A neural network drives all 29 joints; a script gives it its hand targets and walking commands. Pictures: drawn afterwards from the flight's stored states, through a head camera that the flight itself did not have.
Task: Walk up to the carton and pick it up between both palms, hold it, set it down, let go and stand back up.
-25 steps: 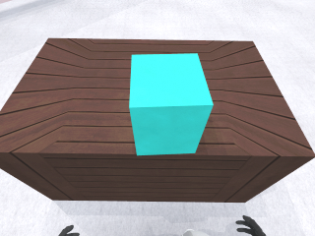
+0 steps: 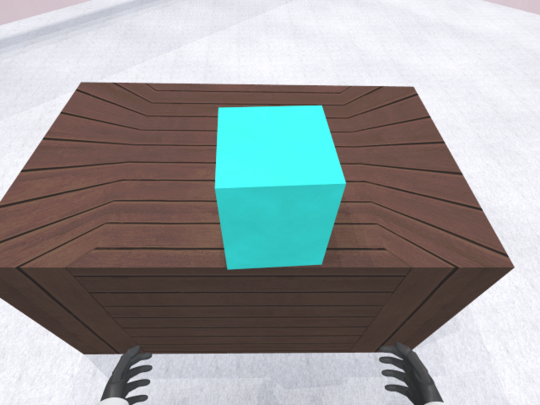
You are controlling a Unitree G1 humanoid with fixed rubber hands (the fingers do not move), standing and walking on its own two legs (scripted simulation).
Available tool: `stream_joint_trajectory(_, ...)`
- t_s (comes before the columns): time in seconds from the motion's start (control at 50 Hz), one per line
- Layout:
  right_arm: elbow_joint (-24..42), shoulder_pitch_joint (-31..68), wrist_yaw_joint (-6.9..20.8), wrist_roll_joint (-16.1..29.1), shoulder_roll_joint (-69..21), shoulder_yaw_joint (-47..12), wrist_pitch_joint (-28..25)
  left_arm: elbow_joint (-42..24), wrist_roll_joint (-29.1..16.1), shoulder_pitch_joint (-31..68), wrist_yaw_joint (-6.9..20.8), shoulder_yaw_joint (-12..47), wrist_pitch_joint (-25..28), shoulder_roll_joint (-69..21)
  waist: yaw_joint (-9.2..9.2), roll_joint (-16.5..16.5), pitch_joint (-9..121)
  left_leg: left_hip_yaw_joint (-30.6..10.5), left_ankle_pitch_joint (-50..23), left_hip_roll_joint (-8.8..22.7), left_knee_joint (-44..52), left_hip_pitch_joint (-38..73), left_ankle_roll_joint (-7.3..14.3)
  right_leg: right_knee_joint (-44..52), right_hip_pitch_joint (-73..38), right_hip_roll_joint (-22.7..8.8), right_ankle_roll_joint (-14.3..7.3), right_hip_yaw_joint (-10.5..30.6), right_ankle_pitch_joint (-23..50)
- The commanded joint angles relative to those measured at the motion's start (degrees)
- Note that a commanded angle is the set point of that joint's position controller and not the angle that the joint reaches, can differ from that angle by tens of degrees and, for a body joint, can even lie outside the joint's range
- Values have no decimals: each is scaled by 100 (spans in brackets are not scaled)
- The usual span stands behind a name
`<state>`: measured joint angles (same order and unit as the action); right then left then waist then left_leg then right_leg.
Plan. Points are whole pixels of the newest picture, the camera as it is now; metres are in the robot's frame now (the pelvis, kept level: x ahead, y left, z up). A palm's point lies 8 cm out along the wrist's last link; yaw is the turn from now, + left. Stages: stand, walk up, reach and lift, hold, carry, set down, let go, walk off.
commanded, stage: reach and lift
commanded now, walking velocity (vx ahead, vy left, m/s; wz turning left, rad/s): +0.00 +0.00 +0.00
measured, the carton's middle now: (272, 190) +0.51 +0.02 -0.01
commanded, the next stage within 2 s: none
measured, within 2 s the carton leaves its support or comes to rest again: neither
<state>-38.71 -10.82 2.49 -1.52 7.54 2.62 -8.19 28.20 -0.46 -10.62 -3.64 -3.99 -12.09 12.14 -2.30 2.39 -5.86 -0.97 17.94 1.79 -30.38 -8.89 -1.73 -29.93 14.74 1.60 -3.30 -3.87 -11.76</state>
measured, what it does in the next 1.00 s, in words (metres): stands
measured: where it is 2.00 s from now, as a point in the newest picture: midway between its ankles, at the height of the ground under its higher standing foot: outside the picture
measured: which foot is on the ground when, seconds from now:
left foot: down 0.00-1.00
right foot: down 0.00-1.00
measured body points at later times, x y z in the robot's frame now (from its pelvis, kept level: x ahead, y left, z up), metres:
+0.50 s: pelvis +0.03 +0.02 +0.01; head +0.03 +0.04 +0.46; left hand +0.22 +0.24 -0.07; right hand +0.23 -0.21 -0.05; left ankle -0.01 +0.15 -0.73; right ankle +0.05 -0.08 -0.73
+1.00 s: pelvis +0.03 +0.03 +0.00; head +0.03 +0.05 +0.45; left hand +0.28 +0.22 -0.04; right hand +0.28 -0.20 -0.03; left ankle -0.01 +0.15 -0.73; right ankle +0.05 -0.08 -0.73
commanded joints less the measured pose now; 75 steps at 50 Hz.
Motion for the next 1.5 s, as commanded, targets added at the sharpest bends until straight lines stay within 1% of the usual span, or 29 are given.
stream_joint_trajectory(0.0, 627, 552, -73, 43, 745, 396, -551, -860, -257, 744, -66, 103, 641, 618, 162, -485, 984, 434, 79, 5, 991, -1783, 332, 404, -1989, -172, 212, 441, -56)
stream_joint_trajectory(0.04, 520, 617, -68, 14, 724, 360, -589, -605, -308, 625, -44, 88, 702, 636, 142, -96, 877, 472, -215, -66, 961, -1558, 297, 586, -1786, -237, 208, 499, -71)
stream_joint_trajectory(0.14, 527, 795, -41, 48, 818, 327, -644, -357, -366, 640, -19, 139, 885, 555, 25, 133, 637, 437, -507, -111, 1109, -1314, 229, 783, -1667, -180, 201, 450, 38)
stream_joint_trajectory(0.2, 482, 769, 21, 244, 800, 204, -756, -378, -299, 652, -54, 95, 1103, 448, -98, -46, 784, 434, -950, -143, 1108, -1042, 123, 801, -1734, -169, 154, 474, 378)
stream_joint_trajectory(0.24, 476, 833, 28, 314, 792, 111, -843, -303, -279, 687, -55, 89, 1254, 401, -66, 28, 755, 439, -1057, -168, 1091, -943, 133, 859, -1690, -186, 169, 514, 425)
stream_joint_trajectory(0.3, 489, 931, 69, 491, 836, 138, -1067, -518, -306, 854, -150, 201, 1563, 357, -105, -302, 1062, 392, -1216, -127, 1040, -871, 39, 765, -1740, -172, 92, 503, 565)
stream_joint_trajectory(0.34, 490, 1078, 82, 541, 879, 141, -1187, -369, -353, 953, -163, 268, 1719, 346, -20, -240, 1042, 406, -1185, -154, 999, -911, 47, 753, -1735, -195, 96, 544, 671)
stream_joint_trajectory(0.4, 312, 1157, 92, 699, 805, 30, -1347, -472, -325, 1178, -216, 271, 2017, 362, -81, -383, 1193, 418, -1173, -170, 946, -956, 54, 705, -1789, -253, 77, 627, 711)
stream_joint_trajectory(0.42, 186, 1148, 72, 734, 754, 1, -1387, -438, -305, 1175, -221, 280, 2108, 352, -22, -367, 1151, 402, -1163, -169, 940, -1011, 57, 684, -1851, -260, 89, 657, 770)
stream_joint_trajectory(0.46, -6, 1204, 104, 846, 899, 5, -1516, -436, -311, 1169, -255, 312, 2285, 246, -46, -506, 1264, 365, -1485, -136, 910, -847, -23, 606, -1859, -186, 47, 591, 959)
stream_joint_trajectory(0.5, 22, 1384, 105, 958, 996, 10, -1702, -434, -394, 1254, -258, 342, 2506, 256, 31, -365, 1589, 345, -1713, -164, 768, -734, -44, 554, -1947, -171, 95, 593, 1274)
stream_joint_trajectory(0.52, -43, 1424, 113, 1004, 1021, 1, -1791, -399, -382, 1237, -273, 372, 2605, 207, -3, -433, 1522, 328, -1872, -152, 745, -720, -91, 500, -1910, -128, 77, 566, 1428)
stream_joint_trajectory(0.56, -299, 1522, 135, 1058, 1105, -1, -1881, -133, -341, 1234, -271, 374, 2705, 128, -17, -463, 1419, 308, -1946, -133, 748, -634, -138, 552, -1824, -85, 15, 551, 1336)
stream_joint_trajectory(0.58, -346, 1577, 117, 1087, 1073, -51, -1914, -8, -346, 1296, -235, 350, 2763, 150, 22, -317, 1435, 325, -1856, -164, 735, -668, -96, 580, -1858, -105, 61, 583, 1336)
stream_joint_trajectory(0.6, -243, 1736, 119, 1124, 1102, -12, -2007, -157, -427, 1445, -249, 407, 2869, 156, 11, -369, 1549, 303, -1904, -155, 728, -674, -124, 517, -1811, -82, 66, 546, 1380)
stream_joint_trajectory(0.66, -779, 1702, 123, 1165, 1279, -10, -2139, 242, -319, 1286, -216, 480, 2994, -75, 112, -312, 1306, 199, -2441, -105, 601, -374, -233, 568, -1694, 21, 24, 478, 1584)
stream_joint_trajectory(0.68, -745, 1821, 132, 1241, 1301, -64, -2206, 256, -373, 1359, -202, 514, 3046, -125, 70, -268, 1324, 198, -2480, -104, 605, -364, -236, 577, -1695, 51, 5, 468, 1562)
stream_joint_trajectory(0.72, -576, 2119, 149, 1281, 1343, -113, -2296, 421, -521, 1560, -187, 580, 3176, -134, 30, -39, 1346, 209, -2181, -127, 610, -543, -159, 569, -1628, 54, 33, 486, 1386)
stream_joint_trajectory(0.82, -640, 2434, 235, 1438, 1377, -222, -2388, 539, -574, 1947, -313, 598, 3507, -243, 16, 7, 1311, 163, -1839, -97, 624, -728, -147, 474, -1469, 25, 35, 516, 1080)
stream_joint_trajectory(0.94, -850, 3272, 362, 1807, 1429, -402, -2515, 657, -728, 2854, -544, 743, 3933, -271, -5, -305, 1692, 133, -1277, -98, 501, -1112, -149, 175, -1128, -33, 29, 571, 684)
stream_joint_trajectory(0.98, -1047, 3535, 395, 1896, 1492, -439, -2480, 804, -749, 3068, -594, 768, 3934, -289, 6, -425, 1789, 127, -1208, -73, 476, -1103, -189, 149, -988, -22, 0, 552, 598)
stream_joint_trajectory(1.06, -1464, 3710, 338, 2094, 1574, -695, -2431, 1028, -503, 3229, -555, 411, 3791, -160, -86, -482, 2262, 224, -1741, -171, 297, -1073, -190, 51, -1222, -26, 58, 631, 1258)
stream_joint_trajectory(1.12, -1219, 4119, 323, 2115, 1805, -596, -2417, 796, -633, 3539, -544, 405, 3674, -141, -29, -391, 2710, 209, -2038, -144, 252, -950, -229, 17, -1225, 46, 88, 565, 1502)
stream_joint_trajectory(1.18, -1183, 4135, 261, 2136, 1839, -711, -2243, 898, -718, 3503, -480, 398, 3467, -184, -4, -78, 2641, 245, -2275, -165, 256, -842, -203, 87, -1325, 110, 146, 554, 1912)
stream_joint_trajectory(1.2, -1023, 4333, 226, 2099, 1898, -646, -2206, 881, -780, 3682, -433, 375, 3397, -133, 32, 104, 2730, 255, -2205, -171, 303, -921, -165, 128, -1407, 101, 177, 570, 1973)
stream_joint_trajectory(1.28, -899, 4565, 140, 2047, 1782, -709, -1885, 987, -855, 3969, -356, 293, 3151, -123, 32, 385, 2615, 280, -1763, -179, 499, -1271, -15, 201, -1622, 22, 216, 683, 1938)
stream_joint_trajectory(1.34, -909, 4778, 95, 2109, 1691, -829, -1658, 1220, -827, 4191, -268, 245, 2973, -79, 3, 283, 2635, 289, -1823, -204, 590, -1272, -17, 328, -1697, -24, 210, 752, 2028)
stream_joint_trajectory(1.42, -1067, 5282, 82, 2138, 1661, -732, -1348, 1194, -893, 4924, -292, 218, 2833, 19, -56, -10, 2665, 296, -1472, -170, 667, -1378, -19, 424, -1342, -80, 128, 757, 1364)
stream_joint_trajectory(1.48, -786, 5486, 12, 2207, 1589, -772, -1181, 1083, -876, 5149, -297, 67, 2734, 197, -107, -27, 2984, 370, -1555, -212, 635, -1432, 30, 449, -1592, -150, 168, 841, 1539)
